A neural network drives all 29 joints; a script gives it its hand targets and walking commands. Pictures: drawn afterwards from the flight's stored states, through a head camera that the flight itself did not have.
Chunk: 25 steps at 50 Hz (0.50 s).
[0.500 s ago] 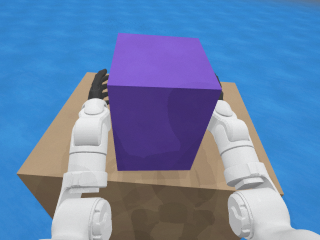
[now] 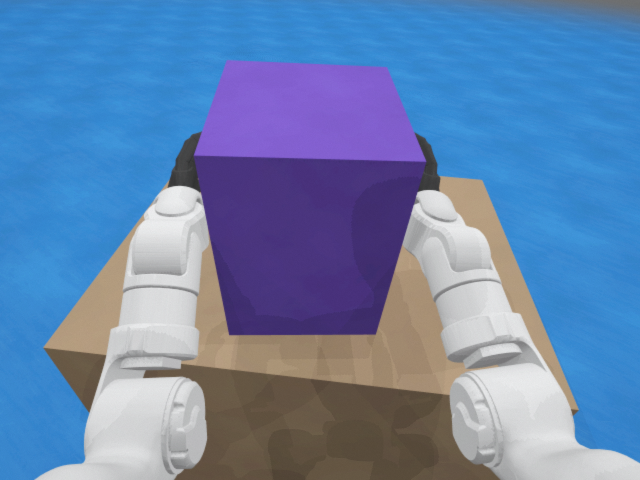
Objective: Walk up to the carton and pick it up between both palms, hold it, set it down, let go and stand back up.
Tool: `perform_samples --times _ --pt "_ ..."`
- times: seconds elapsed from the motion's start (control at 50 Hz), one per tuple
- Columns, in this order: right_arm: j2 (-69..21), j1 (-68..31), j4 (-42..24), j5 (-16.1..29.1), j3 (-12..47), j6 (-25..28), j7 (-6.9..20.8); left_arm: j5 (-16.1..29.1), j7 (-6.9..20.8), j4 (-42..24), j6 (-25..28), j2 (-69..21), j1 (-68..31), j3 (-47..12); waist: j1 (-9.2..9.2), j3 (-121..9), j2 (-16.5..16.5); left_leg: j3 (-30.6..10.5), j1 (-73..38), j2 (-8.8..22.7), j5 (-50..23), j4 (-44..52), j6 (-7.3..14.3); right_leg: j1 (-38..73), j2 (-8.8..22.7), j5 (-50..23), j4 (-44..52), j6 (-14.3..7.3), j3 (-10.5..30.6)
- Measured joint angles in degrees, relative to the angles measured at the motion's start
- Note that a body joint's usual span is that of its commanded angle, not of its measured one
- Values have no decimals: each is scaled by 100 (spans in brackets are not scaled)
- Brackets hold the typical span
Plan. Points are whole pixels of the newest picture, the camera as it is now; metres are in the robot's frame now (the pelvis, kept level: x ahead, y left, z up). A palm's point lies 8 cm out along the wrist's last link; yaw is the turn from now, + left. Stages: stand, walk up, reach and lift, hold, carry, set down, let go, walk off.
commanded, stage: reach and lift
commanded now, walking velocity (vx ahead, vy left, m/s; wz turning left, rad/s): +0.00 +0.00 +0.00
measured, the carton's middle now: (305, 205) +0.38 +0.00 +0.20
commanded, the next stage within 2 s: hold in 0.30 s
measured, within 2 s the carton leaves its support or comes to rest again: neither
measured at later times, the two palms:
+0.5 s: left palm (188, 201) +0.37 +0.13 +0.22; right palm (430, 191) +0.36 -0.15 +0.23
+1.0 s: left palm (181, 188) +0.37 +0.14 +0.24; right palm (428, 180) +0.36 -0.14 +0.24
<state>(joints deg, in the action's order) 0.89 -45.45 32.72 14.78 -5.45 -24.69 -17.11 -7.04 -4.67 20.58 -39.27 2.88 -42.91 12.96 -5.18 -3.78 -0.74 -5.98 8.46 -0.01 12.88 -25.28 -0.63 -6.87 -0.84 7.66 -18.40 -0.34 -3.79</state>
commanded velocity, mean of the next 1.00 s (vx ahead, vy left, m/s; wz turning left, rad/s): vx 0.00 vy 0.00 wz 0.00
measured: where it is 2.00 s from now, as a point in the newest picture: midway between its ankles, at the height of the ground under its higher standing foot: outside the picture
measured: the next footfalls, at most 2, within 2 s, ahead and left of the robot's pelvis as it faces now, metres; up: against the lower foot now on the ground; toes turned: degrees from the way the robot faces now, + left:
none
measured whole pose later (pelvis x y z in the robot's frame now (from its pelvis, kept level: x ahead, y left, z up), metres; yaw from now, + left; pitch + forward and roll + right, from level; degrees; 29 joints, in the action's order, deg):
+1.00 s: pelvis -0.01 -0.01 +0.00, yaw -1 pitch -3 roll -2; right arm 3.1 -48.3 31.8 18.8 -3.4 -30.0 -18.1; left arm -7.2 -6.4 15.5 -46.5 1.5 -43.7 15.3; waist -4.5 -7.1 -0.7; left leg -5.9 10.4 0.8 13.3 -26.8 -1.3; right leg -8.9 -2.1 7.4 -19.4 -0.9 -2.4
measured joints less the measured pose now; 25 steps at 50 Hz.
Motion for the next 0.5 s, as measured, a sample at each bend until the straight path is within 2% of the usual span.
perform_samples --times 0.06,0.14,0.2,0.28,0.34,0.5 --pt "98 9 -139 147 106 -72 -17 -64 -36 -223 -45 -92 110 10 -30 32 34 19 -74 5 52 -39 18 98 -10 4 32 18 27" --pt "162 -135 98 183 158 -208 46 -261 -21 -295 -245 -297 129 288 -38 116 3 105 -215 6 77 -18 46 188 -10 22 8 38 122" --pt "214 -149 152 265 252 -263 64 -287 -62 -430 -418 -315 195 259 -55 113 -8 143 -199 18 94 -42 49 162 -25 23 -7 42 167" --pt "330 89 -384 518 497 -337 -44 -128 -213 -899 -505 -255 474 -31 -84 38 28 144 -120 53 142 -125 43 135 -68 -4 37 42 184" --pt "314 130 -524 535 491 -384 -66 -107 -221 -1045 -510 -326 545 50 -80 -17 44 158 -142 71 173 -158 44 160 -90 -4 34 39 210" --pt "249 -323 157 383 239 -541 62 -358 -128 -681 -839 -411 144 410 6 43 -2 204 -247 44 95 -96 37 163 -67 6 -92 29 272"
